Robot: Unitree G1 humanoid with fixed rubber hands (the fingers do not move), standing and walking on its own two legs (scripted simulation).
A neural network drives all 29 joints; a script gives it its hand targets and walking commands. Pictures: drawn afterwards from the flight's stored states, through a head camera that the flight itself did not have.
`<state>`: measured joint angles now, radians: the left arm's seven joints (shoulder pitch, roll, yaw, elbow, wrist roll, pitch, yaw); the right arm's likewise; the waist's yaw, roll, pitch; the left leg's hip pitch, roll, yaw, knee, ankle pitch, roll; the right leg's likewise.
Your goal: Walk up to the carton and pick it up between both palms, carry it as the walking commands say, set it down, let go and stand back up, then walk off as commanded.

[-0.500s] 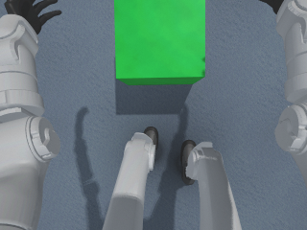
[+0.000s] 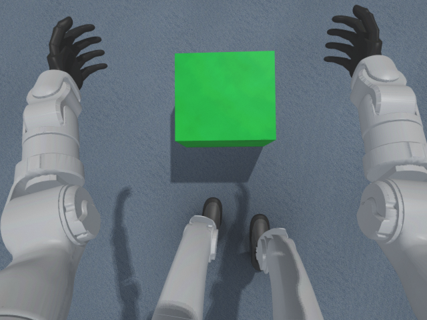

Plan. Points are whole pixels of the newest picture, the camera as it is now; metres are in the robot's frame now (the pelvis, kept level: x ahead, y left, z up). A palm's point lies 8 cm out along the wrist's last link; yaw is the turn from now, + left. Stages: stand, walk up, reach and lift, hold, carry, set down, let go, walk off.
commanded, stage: let go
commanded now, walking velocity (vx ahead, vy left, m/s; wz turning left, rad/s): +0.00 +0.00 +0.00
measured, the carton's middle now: (224, 105) +0.56 +0.07 -0.55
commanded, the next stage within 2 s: stand in 1.26 s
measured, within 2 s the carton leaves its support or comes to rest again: neither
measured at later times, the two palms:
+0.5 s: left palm (41, 189) +0.30 +0.27 +0.02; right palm out of the picture +0.35 -0.20 +0.01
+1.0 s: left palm (67, 265) +0.22 +0.21 +0.05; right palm out of the picture +0.24 -0.24 +0.05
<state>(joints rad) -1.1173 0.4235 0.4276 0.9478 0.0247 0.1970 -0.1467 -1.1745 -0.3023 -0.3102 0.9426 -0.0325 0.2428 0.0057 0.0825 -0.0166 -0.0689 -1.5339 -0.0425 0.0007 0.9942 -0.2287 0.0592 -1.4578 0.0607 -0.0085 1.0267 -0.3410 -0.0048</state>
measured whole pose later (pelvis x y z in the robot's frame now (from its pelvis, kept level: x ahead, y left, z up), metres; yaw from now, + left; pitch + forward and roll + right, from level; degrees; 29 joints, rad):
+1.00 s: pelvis +0.06 -0.02 +0.11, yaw +2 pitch -6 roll +1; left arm 0.22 0.22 0.04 0.38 0.00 0.16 -0.07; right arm 0.20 -0.21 -0.02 0.44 0.03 0.11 0.06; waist 0.00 -0.02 0.12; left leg -0.14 -0.05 -0.01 0.47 -0.22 0.03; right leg -0.07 0.04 0.02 0.49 -0.31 -0.04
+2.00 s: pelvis +0.12 +0.02 +0.10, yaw +6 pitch +1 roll +0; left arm 0.35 0.27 0.00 0.94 0.02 0.01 0.06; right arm 0.31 -0.21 0.00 1.02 -0.02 -0.02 -0.03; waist 0.02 -0.02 -0.02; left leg -0.22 -0.13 -0.05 0.51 -0.29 0.09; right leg -0.10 -0.05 -0.05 0.48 -0.39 0.03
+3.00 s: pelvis +0.08 +0.03 +0.11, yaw +7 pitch -2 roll +0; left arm 0.36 0.15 -0.04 1.22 0.02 0.01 0.06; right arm 0.35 -0.14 0.04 1.16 0.00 0.00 -0.04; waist 0.00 -0.03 0.01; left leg -0.21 -0.15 -0.06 0.45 -0.21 0.11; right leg -0.10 -0.06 -0.05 0.46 -0.33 0.04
